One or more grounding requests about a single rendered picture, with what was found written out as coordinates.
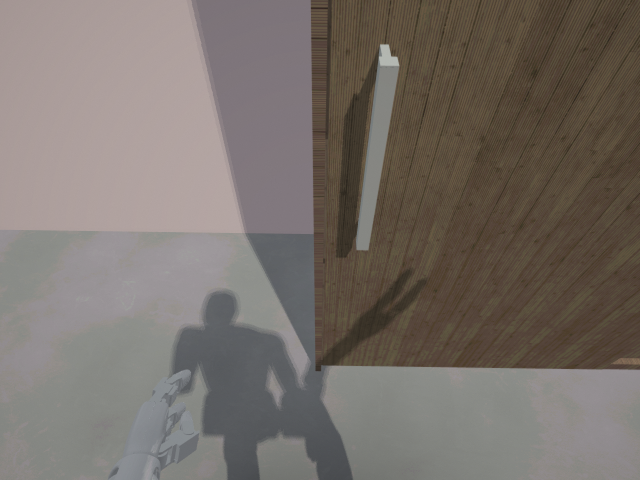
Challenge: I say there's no robot left hand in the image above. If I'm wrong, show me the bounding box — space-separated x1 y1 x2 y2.
122 369 199 470

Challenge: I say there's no handle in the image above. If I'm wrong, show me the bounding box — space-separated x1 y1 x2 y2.
356 44 399 250

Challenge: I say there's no robot left forearm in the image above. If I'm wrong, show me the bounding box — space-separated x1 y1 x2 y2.
108 453 161 480

